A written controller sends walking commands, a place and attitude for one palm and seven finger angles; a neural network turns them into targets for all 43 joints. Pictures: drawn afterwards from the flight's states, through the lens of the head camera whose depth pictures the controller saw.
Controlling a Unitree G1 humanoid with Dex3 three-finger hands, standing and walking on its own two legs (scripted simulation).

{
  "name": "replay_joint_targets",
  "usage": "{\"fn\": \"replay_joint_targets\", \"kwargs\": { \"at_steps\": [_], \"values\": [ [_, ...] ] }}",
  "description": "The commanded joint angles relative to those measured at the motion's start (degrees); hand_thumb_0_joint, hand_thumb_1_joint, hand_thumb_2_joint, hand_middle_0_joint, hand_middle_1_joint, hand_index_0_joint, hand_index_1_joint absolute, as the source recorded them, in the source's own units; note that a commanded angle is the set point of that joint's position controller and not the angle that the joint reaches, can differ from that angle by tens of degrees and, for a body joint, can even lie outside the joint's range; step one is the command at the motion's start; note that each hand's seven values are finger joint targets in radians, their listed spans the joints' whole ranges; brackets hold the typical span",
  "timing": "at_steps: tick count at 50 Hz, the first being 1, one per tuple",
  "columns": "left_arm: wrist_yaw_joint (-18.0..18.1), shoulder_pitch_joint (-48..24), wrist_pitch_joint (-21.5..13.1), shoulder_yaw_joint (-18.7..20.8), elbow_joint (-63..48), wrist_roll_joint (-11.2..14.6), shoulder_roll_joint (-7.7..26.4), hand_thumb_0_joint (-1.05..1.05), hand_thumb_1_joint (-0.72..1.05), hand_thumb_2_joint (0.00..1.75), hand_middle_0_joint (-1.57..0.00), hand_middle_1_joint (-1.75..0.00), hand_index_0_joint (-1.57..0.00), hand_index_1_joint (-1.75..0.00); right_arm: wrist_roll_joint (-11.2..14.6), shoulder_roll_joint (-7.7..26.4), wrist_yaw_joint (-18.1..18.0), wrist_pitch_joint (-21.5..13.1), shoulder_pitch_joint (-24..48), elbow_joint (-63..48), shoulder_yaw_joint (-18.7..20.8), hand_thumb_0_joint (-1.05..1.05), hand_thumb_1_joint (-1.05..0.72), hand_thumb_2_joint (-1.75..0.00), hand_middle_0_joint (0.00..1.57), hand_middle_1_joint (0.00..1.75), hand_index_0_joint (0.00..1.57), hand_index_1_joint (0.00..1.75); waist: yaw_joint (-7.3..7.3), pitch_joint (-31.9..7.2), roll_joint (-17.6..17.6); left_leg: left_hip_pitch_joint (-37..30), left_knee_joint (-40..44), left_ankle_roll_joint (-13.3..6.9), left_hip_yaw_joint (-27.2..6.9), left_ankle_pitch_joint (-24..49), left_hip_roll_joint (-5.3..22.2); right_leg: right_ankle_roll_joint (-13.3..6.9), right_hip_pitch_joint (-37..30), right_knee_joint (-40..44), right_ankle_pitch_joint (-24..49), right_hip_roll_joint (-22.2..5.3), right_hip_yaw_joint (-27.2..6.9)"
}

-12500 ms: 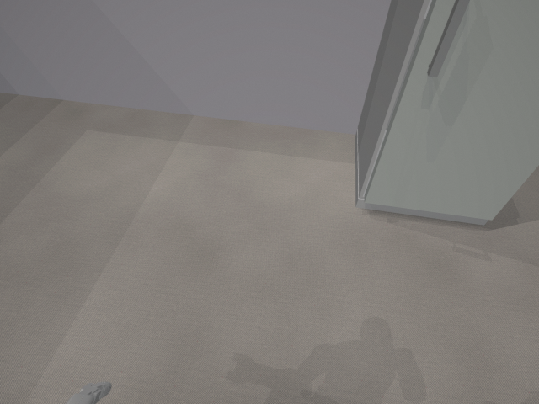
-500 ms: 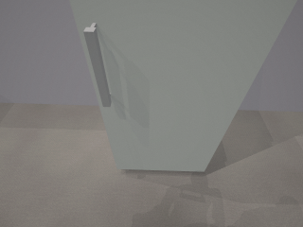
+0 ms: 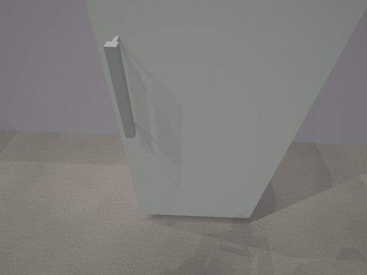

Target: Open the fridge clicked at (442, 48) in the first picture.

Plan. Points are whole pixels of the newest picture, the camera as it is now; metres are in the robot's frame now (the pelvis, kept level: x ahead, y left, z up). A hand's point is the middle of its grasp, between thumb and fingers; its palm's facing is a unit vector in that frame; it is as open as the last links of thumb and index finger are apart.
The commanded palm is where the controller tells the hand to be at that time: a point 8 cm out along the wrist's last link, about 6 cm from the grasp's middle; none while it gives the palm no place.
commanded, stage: shuffle to correct the standing spot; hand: left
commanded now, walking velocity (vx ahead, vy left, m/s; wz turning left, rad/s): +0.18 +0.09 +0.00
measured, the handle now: (124, 92) +0.52 +0.20 +0.13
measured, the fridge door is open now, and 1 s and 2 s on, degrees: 0 0 0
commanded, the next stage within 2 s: come to a stop and stand still in 0.04 s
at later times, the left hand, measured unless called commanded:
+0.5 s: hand out of the picture +0.13 +0.22 -0.18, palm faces +0.04 -0.97 -0.23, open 7.3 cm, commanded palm none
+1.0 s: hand out of the picture +0.04 +0.22 -0.17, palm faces +0.04 -0.97 -0.24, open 7.4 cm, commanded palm none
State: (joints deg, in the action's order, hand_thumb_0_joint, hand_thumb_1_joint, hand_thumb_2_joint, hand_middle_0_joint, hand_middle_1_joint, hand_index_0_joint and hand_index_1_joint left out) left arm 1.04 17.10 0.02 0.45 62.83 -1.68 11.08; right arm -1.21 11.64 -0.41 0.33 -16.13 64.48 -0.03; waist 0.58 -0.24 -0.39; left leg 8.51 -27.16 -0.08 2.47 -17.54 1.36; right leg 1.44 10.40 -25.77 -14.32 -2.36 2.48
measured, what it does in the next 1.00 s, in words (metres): steps on the spot: right foot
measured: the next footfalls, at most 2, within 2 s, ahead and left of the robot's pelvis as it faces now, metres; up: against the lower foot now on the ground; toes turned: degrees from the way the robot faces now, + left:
right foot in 0.36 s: +0.09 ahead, -0.08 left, +0.00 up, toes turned -1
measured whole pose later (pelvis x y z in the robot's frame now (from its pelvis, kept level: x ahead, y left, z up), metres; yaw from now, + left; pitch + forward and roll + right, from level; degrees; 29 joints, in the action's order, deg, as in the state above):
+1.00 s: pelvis +0.03 +0.04 +0.00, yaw +1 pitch -2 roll +0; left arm 3.2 15.4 -0.7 0.1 61.4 -1.1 9.4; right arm -0.4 9.8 -1.5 0.2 -12.9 60.5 1.5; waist -0.3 3.0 -1.0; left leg 9.3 -28.4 -1.3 6.0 -16.9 1.0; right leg -0.5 11.9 -27.6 -13.4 -0.7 3.6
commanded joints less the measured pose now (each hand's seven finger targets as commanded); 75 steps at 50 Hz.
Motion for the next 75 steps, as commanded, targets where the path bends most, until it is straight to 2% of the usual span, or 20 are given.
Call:
{"fn": "replay_joint_targets", "kwargs": {
  "at_steps": [1,5,8,11,16,18,20,24,26,28,30,37,41,42,46,47,48,50,54,75],
  "values": [
    [0.29,5.81,-0.58,2.92,-1.45,0.32,8.70,0.00,0.90,0.90,-0.20,-0.30,-0.20,-0.30,-0.09,3.91,-0.36,-0.99,-3.30,-2.62,0.95,0.00,-0.90,-0.90,0.20,0.30,0.20,0.30,0.84,8.13,7.34,12.02,-2.19,-0.42,0.96,-4.15,0.75,-6.99,-0.46,10.86,-16.39,-10.15,-13.07],
    [0.21,5.09,-0.85,3.24,-2.08,0.30,6.54,0.00,0.90,0.90,-0.20,-0.30,-0.20,-0.30,0.21,3.52,-0.60,-2.09,-8.70,-1.90,1.23,0.00,-0.90,-0.90,0.20,0.30,0.20,0.30,-1.32,6.78,2.00,5.35,1.25,-1.30,-0.34,2.03,2.09,-6.52,2.24,1.95,-5.60,-7.11,-6.66],
    [0.51,-0.88,-0.92,1.20,-5.01,-0.16,0.51,0.00,0.90,0.90,-0.20,-0.30,-0.20,-0.30,-0.02,6.63,-1.92,-2.70,-20.08,2.45,1.92,0.00,-0.90,-0.90,0.20,0.30,0.20,0.30,-5.42,8.11,-16.43,-13.03,10.13,-8.25,-17.62,37.11,15.12,-1.57,24.65,-25.24,-16.94,1.89,4.58],
    [0.86,-1.41,-0.96,1.30,-4.38,0.34,-0.17,0.00,0.90,0.90,-0.20,-0.30,-0.20,-0.30,-0.13,3.77,-3.16,-2.75,-17.84,1.74,0.70,0.00,-0.90,-0.90,0.20,0.30,0.20,0.30,-3.43,9.66,-6.33,-12.36,5.24,-9.76,-11.99,62.58,15.58,-2.05,23.58,-25.81,-16.68,-2.10,0.29],
    [0.71,5.32,-0.65,2.23,-2.69,0.95,2.72,0.00,0.90,0.90,-0.20,-0.30,-0.20,-0.30,1.28,6.21,-3.71,-2.85,-9.05,-1.05,1.79,0.00,-0.90,-0.90,0.20,0.30,0.20,0.30,1.96,2.38,-3.91,-5.39,-0.28,-3.46,-4.82,56.99,8.81,-1.88,0.63,0.14,9.11,-0.16,2.46],
    [1.54,8.57,-1.02,2.69,-1.96,0.84,5.04,0.00,0.90,0.90,-0.20,-0.30,-0.20,-0.30,1.81,2.21,-3.27,-2.24,-11.54,-1.47,2.04,0.00,-0.90,-0.90,0.20,0.30,0.20,0.30,1.69,-3.85,3.44,4.27,-6.75,-0.45,-2.97,31.68,4.27,-5.63,-12.14,-3.01,38.78,-8.43,-6.82],
    [1.70,5.64,-0.70,2.81,-2.24,1.08,6.81,0.00,0.90,0.90,-0.20,-0.30,-0.20,-0.30,1.65,-0.97,-2.79,-0.93,-13.77,-0.54,2.48,0.00,-0.90,-0.90,0.20,0.30,0.20,0.30,-0.24,-2.72,5.32,8.51,-9.88,0.35,-1.92,-3.19,-0.50,-11.84,-11.03,-1.57,50.11,-18.44,-9.40],
    [2.18,-1.49,0.17,3.09,-4.45,0.25,5.16,0.00,0.90,0.90,-0.20,-0.30,-0.20,-0.30,1.17,-3.27,-2.60,0.43,-11.06,-0.39,2.67,0.00,-0.90,-0.90,0.20,0.30,0.20,0.30,-1.06,1.88,11.13,7.18,-13.37,0.43,-1.58,-12.41,2.16,-13.37,0.38,2.42,34.77,-17.03,-8.34],
    [2.15,-4.62,0.78,3.50,-5.76,0.67,5.19,0.00,0.90,0.90,-0.20,-0.30,-0.20,-0.30,0.91,-3.72,-2.19,-0.12,-15.03,0.94,2.71,0.00,-0.90,-0.90,0.20,0.30,0.20,0.30,-3.30,0.37,6.53,2.03,0.39,0.64,0.16,1.69,2.65,-9.54,2.75,-2.72,25.88,-13.54,-5.52],
    [1.41,-5.48,1.80,2.90,-7.80,1.42,1.25,0.00,0.90,0.90,-0.20,-0.30,-0.20,-0.30,-0.10,1.54,-2.58,-0.77,-11.51,-1.17,3.56,0.00,-0.90,-0.90,0.20,0.30,0.20,0.30,-1.94,3.72,-9.90,4.65,11.38,-3.16,-12.00,12.57,12.55,-2.22,9.15,-10.30,1.52,-1.90,1.99],
    [1.51,-6.94,2.42,3.07,-7.44,0.49,1.42,0.00,0.90,0.90,-0.20,-0.30,-0.20,-0.30,-0.51,2.08,-2.54,-1.26,-4.27,-3.39,3.35,0.00,-0.90,-0.90,0.20,0.30,0.20,0.30,-0.72,6.61,-13.77,10.08,13.68,-7.79,-13.43,23.10,15.81,-1.10,7.66,-21.45,-11.35,-0.11,-1.29],
    [1.10,-2.58,0.16,2.23,-5.47,0.47,0.85,0.00,0.90,0.90,-0.20,-0.30,-0.20,-0.30,0.26,4.49,-2.73,-1.60,-5.35,-3.06,3.95,0.00,-0.90,-0.90,0.20,0.30,0.20,0.30,-1.16,-1.10,-5.73,-13.73,0.39,-5.15,-4.61,54.39,10.35,-0.55,7.47,-0.10,0.40,0.14,1.32],
    [1.90,1.63,-1.11,2.32,-3.25,0.65,5.25,0.00,0.90,0.90,-0.20,-0.30,-0.20,-0.30,1.07,1.73,-2.40,-1.42,-3.55,-4.30,3.53,0.00,-0.90,-0.90,0.20,0.30,0.20,0.30,-1.40,-3.07,2.60,0.88,-0.13,-0.02,-0.55,22.78,4.38,-4.78,-8.29,-0.98,43.17,-10.48,-5.90],
    [1.87,0.65,-1.05,2.04,-3.05,0.77,4.53,0.00,0.90,0.90,-0.20,-0.30,-0.20,-0.30,0.84,1.08,-2.37,-0.86,-3.15,-3.65,3.11,0.00,-0.90,-0.90,0.20,0.30,0.20,0.30,-1.72,-2.67,7.22,-0.27,2.26,0.46,-0.97,18.44,4.61,-5.35,-6.44,-0.87,38.76,-9.25,-6.09],
    [1.34,-1.57,-0.90,1.34,-2.92,0.73,4.32,0.00,0.90,0.90,-0.20,-0.30,-0.20,-0.30,0.55,3.58,-2.06,-1.30,-1.26,-2.41,2.67,0.00,-0.90,-0.90,0.20,0.30,0.20,0.30,-1.29,2.55,2.08,-2.29,7.53,-0.70,-2.56,16.29,6.40,-3.36,-0.09,3.60,17.84,-5.32,-4.99],
    [3.61,4.63,-1.46,1.01,-1.68,0.52,4.75,0.00,0.90,0.90,-0.20,-0.30,-0.20,-0.30,1.06,5.35,-1.32,-1.60,3.45,-7.26,2.51,0.00,-0.90,-0.90,0.20,0.30,0.20,0.30,1.12,3.38,5.09,2.32,-4.92,-0.10,-0.27,19.90,6.73,-1.95,0.18,0.75,36.09,-7.48,-7.04],
    [3.10,2.20,-2.21,0.89,-3.86,0.97,6.74,0.00,0.90,0.90,-0.20,-0.30,-0.20,-0.30,0.94,2.43,-0.88,-1.09,0.36,-8.37,2.04,0.00,-0.90,-0.90,0.20,0.30,0.20,0.30,-1.59,-0.62,4.65,3.76,-1.29,-0.16,-0.97,0.19,3.39,-4.34,-1.08,2.53,23.11,-9.50,-9.86],
    [1.96,-0.53,-2.57,0.25,-4.44,0.89,5.90,0.00,0.90,0.90,-0.20,-0.30,-0.20,-0.30,0.19,1.62,-0.34,-1.39,-0.91,-7.30,1.36,0.00,-0.90,-0.90,0.20,0.30,0.20,0.30,-1.94,2.41,-4.05,2.57,2.52,-0.70,-1.49,2.84,3.10,-5.59,4.46,3.47,6.86,-6.79,-8.34],
    [1.15,0.25,-1.55,-0.35,-4.56,0.78,4.95,0.00,0.90,0.90,-0.20,-0.30,-0.20,-0.30,0.11,3.46,-0.32,-1.23,-0.94,-8.56,1.17,0.00,-0.90,-0.90,0.20,0.30,0.20,0.30,-1.33,5.96,-2.11,7.28,7.50,-2.26,-4.30,-5.25,4.72,-4.51,6.17,4.32,-8.63,-3.08,-6.66],
    [0.70,2.91,-1.41,-0.18,-2.37,0.71,3.27,0.00,0.90,0.90,-0.20,-0.30,-0.20,-0.30,0.05,2.22,-0.58,-1.71,-6.33,-4.12,0.47,0.00,-0.90,-0.90,0.20,0.30,0.20,0.30,-0.60,6.26,1.72,9.96,9.62,-2.65,-4.65,-7.33,4.40,-4.25,6.62,4.72,-9.93,-3.22,-7.81]
  ]
}}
